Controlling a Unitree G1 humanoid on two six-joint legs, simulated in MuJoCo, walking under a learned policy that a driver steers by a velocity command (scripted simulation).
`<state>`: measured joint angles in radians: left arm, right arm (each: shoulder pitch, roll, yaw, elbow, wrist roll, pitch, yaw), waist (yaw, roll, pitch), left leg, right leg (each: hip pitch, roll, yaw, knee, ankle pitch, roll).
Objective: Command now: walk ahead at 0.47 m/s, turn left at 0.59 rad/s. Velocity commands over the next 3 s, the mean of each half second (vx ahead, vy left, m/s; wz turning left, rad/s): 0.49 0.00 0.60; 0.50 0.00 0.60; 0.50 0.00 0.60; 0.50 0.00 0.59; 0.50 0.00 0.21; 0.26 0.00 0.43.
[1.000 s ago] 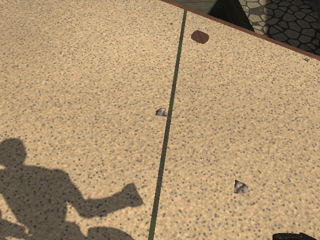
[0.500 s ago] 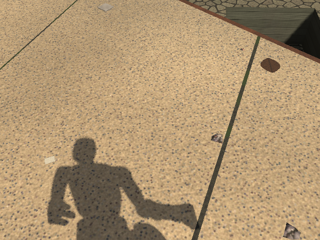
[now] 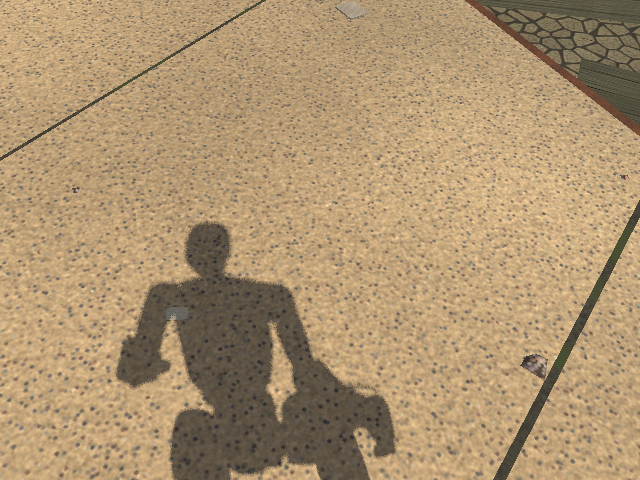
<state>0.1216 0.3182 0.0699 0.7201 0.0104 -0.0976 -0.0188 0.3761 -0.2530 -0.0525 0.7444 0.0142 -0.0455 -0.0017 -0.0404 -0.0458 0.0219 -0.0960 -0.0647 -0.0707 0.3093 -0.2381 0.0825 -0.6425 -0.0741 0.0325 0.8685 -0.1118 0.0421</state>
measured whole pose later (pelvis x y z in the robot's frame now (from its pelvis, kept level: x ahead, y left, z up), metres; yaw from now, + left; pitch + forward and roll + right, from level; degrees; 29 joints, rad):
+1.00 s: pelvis +0.53 +0.16 +0.00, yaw +36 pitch +1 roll -1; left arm 0.08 0.32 0.05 0.70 0.01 -0.09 -0.01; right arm 0.33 -0.28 -0.06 0.69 0.01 -0.05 0.00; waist -0.05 -0.03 0.06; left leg -0.19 -0.10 -0.08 0.36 -0.18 0.09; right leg -0.64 -0.09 0.07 0.88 -0.17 0.05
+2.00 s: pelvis +0.88 +0.57 +0.00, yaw +71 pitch +1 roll +0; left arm 0.09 0.32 0.05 0.70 0.01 -0.09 -0.01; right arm 0.33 -0.28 -0.06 0.68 0.01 -0.05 0.00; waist -0.05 -0.04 0.05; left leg -0.17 -0.11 -0.09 0.35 -0.18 0.10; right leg -0.66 -0.11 0.08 0.87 -0.13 0.07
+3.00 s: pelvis +1.04 +1.04 -0.01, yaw +90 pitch +3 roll +0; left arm 0.13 0.32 0.03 0.70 0.01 -0.01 0.03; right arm 0.19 -0.30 -0.07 0.65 0.01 0.00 -0.01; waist -0.02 -0.03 0.05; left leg -0.41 -0.12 -0.10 0.45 -0.10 0.08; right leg -0.60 -0.04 0.09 0.93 -0.34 0.07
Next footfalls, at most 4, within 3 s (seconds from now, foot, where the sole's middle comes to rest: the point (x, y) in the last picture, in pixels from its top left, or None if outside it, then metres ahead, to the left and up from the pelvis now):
0.24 right None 0.35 -0.11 -0.79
0.74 left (179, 463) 0.52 0.24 -0.79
1.22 right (198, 315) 0.87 0.23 -0.79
1.72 left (26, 329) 0.83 0.62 -0.79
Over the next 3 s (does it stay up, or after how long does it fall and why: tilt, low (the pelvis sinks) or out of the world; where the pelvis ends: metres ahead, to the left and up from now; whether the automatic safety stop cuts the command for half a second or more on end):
stays up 1.04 1.04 -0.01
